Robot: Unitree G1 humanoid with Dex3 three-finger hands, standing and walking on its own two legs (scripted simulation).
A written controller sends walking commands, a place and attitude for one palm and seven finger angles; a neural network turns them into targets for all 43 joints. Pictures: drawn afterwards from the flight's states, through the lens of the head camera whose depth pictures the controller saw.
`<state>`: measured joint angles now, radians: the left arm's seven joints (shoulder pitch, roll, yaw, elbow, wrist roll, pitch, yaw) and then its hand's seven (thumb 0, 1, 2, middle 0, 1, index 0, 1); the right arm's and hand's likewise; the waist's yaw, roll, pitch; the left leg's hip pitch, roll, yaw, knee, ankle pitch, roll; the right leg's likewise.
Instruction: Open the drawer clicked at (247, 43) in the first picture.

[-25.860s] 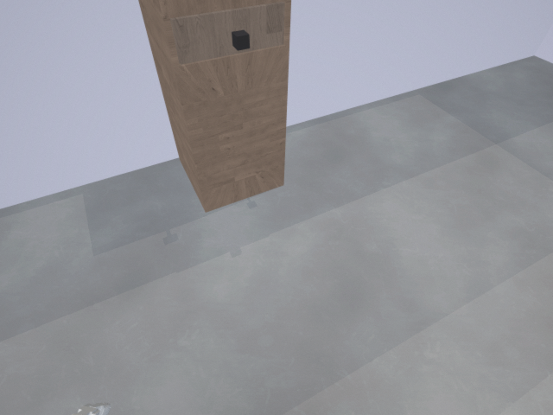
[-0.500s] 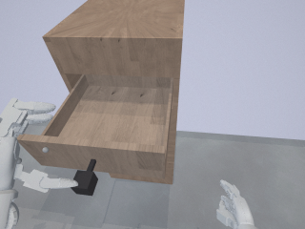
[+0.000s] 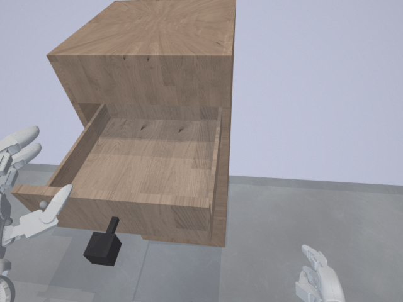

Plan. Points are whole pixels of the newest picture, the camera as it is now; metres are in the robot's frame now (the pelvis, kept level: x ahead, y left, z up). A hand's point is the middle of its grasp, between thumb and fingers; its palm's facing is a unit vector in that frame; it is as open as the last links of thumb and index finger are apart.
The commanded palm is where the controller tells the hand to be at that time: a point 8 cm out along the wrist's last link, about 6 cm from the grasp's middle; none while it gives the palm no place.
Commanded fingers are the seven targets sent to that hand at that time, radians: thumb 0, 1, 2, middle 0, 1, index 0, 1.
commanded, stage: draw the hand back to the body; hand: left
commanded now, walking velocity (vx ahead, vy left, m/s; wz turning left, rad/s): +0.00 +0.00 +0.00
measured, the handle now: (108, 238) +0.22 +0.22 +0.03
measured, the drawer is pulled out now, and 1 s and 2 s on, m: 0.29 0.29 0.29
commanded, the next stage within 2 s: step back with the hand held close in 0.32 s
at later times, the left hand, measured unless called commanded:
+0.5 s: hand (40, 210) +0.17 +0.22 +0.21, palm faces +0.45 -0.78 -0.43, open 7.4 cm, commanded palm +0.11 +0.27 +0.22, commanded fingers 0.00 0.90 0.90 -0.20 -0.30 -0.20 -0.30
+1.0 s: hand (3, 248) +0.13 +0.25 +0.20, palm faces +0.39 -0.76 -0.51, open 7.4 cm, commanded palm +0.06 +0.29 +0.22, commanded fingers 0.00 0.90 0.90 -0.20 -0.30 -0.20 -0.30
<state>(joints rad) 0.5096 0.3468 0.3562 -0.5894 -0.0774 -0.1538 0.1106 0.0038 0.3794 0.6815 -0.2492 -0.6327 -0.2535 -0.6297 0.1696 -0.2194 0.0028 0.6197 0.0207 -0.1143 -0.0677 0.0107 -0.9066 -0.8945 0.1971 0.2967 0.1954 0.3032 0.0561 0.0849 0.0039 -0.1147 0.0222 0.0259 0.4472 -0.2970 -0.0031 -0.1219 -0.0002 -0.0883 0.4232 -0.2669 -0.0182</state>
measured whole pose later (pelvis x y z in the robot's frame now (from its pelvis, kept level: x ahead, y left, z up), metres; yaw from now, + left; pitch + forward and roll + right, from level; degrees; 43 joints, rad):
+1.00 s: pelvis -0.07 +0.01 -0.01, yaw +0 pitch +1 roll +0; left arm 0.57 0.46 0.50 -0.74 -0.06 -0.23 0.14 0.02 0.88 0.90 -0.22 -0.31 -0.22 -0.30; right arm 0.18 -0.19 0.01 0.54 0.02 -0.09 -0.06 0.01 -0.91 -0.89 0.20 0.30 0.20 0.30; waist 0.00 -0.03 0.05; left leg -0.37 0.00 0.04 0.59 -0.25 0.03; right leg -0.38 -0.04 -0.08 0.58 -0.22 0.00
